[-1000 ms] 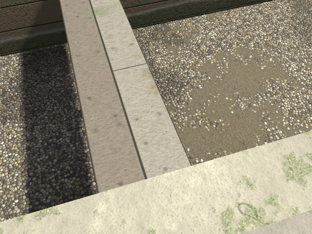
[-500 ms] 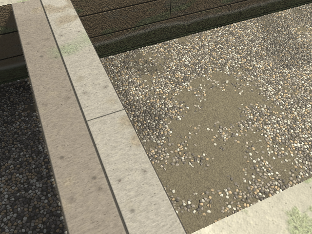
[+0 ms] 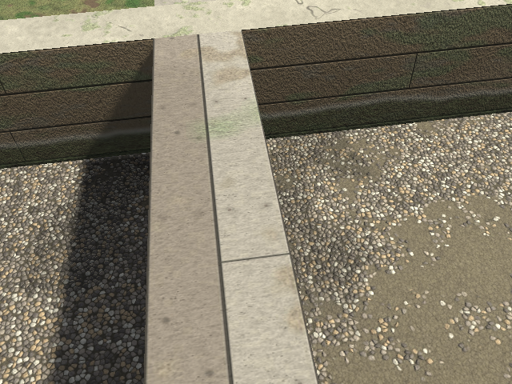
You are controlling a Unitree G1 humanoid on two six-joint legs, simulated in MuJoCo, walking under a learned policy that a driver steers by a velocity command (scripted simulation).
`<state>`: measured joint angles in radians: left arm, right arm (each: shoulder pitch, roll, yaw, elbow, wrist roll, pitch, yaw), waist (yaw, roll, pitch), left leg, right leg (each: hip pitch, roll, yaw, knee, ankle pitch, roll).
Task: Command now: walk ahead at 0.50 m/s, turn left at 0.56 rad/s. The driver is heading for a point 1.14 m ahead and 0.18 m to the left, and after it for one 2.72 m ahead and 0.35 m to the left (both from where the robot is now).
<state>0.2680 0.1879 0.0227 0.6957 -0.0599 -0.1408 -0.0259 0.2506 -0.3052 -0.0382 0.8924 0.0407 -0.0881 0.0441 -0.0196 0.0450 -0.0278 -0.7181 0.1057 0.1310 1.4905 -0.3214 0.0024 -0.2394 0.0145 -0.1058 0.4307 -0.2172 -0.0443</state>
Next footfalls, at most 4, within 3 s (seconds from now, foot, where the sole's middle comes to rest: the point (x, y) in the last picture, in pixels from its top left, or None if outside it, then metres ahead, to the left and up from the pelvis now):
0.34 left None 0.36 0.16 -0.78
0.76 right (238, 349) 0.63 0.10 -0.78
1.18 left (194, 293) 0.81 0.23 -0.78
1.68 right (239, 221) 1.08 0.09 -0.78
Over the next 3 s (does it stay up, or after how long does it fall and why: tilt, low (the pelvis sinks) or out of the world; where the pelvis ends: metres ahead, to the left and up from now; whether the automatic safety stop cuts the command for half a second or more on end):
stays up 1.74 0.26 -0.03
